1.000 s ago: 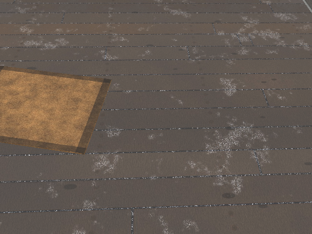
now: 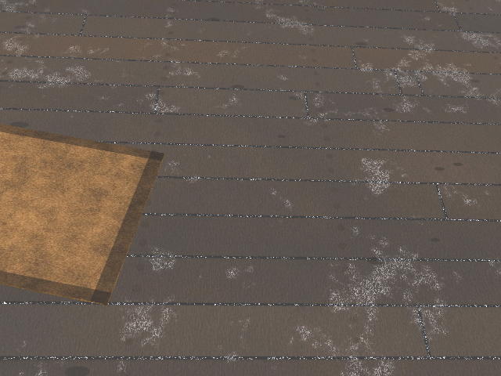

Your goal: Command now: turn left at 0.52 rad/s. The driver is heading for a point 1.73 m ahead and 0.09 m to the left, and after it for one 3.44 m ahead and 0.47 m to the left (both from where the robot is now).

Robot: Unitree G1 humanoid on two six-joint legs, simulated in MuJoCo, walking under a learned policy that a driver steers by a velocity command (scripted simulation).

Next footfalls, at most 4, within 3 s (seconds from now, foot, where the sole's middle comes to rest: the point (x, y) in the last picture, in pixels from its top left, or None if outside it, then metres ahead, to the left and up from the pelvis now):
0.36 right None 0.09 -0.14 -0.78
0.64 left None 0.02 0.11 -0.78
2.72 left None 0.41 0.18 -0.78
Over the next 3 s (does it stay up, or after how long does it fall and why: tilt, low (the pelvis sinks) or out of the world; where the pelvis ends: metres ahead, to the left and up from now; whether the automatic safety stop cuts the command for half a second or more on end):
stays up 0.40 0.09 0.01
